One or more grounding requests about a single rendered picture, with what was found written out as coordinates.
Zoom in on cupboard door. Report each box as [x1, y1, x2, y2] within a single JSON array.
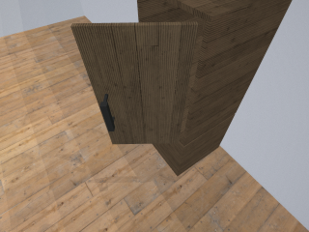
[[70, 21, 199, 145]]

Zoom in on handle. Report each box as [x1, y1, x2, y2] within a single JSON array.
[[99, 94, 115, 131]]

